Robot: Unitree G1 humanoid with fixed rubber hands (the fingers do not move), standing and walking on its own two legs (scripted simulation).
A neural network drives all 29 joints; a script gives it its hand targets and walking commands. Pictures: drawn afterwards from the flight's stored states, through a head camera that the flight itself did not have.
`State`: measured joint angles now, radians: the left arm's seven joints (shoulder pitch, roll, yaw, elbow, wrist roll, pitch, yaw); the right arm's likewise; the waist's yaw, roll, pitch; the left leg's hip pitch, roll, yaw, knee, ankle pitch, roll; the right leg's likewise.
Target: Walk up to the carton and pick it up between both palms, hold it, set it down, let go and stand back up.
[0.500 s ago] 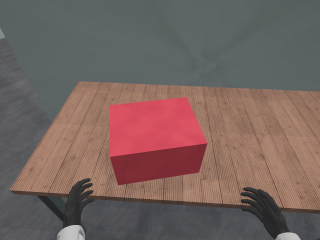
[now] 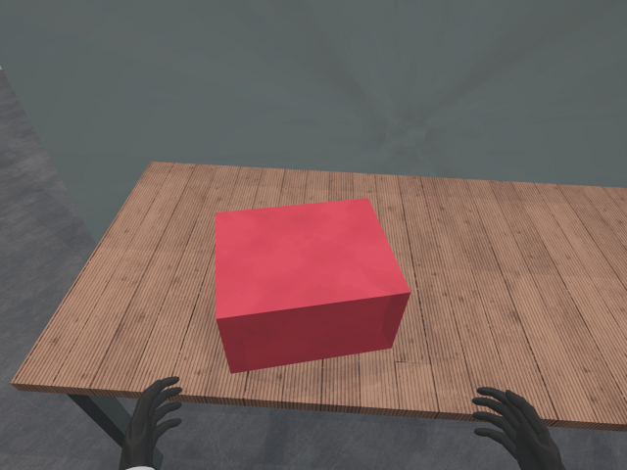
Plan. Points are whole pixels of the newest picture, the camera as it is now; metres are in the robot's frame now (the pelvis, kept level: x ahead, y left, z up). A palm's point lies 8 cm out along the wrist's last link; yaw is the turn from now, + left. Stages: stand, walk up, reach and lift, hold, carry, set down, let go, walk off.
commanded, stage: set down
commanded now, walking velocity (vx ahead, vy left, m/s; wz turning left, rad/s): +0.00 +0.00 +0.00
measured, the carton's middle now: (303, 280) +0.46 +0.05 -0.06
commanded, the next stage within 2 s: let go in 1.28 s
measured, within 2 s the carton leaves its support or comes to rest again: neither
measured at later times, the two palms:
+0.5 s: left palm (145, 466) +0.16 +0.22 -0.05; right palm out of the picture +0.18 -0.24 -0.05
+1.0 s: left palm (142, 459) +0.17 +0.23 -0.06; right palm out of the picture +0.16 -0.23 -0.06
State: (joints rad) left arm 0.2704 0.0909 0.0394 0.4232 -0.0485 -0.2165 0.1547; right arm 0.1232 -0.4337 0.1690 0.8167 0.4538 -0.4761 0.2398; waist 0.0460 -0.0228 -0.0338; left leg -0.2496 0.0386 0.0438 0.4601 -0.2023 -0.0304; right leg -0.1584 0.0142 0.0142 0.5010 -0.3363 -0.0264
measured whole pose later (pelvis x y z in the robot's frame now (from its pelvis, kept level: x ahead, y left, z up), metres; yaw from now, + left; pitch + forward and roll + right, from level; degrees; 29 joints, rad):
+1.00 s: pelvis +0.01 +0.02 +0.01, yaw +0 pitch -3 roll +1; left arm 0.27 0.16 -0.01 0.47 0.00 0.00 0.06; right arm 0.16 -0.27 0.03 0.80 0.15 -0.31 0.11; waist 0.00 -0.04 0.02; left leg -0.14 0.02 0.06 0.37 -0.18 -0.01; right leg -0.03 0.00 0.02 0.36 -0.29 0.00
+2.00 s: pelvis +0.00 +0.00 +0.00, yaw +0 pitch -3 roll +0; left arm 0.18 0.29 0.05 0.65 0.02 0.02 0.01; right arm 0.15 -0.30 -0.03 0.77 -0.02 -0.05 -0.01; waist 0.01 -0.06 0.07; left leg -0.20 0.05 0.04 0.46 -0.21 -0.02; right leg -0.07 0.03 0.01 0.43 -0.31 -0.02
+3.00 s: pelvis -0.03 +0.03 +0.01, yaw +2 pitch -3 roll -1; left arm 0.19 0.38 0.01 1.06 0.02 -0.01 -0.01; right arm 0.13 -0.37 0.02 1.04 -0.01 -0.02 0.01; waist 0.00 -0.01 0.03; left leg -0.22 0.00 0.01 0.40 -0.13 0.02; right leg -0.09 -0.02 -0.02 0.38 -0.24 0.02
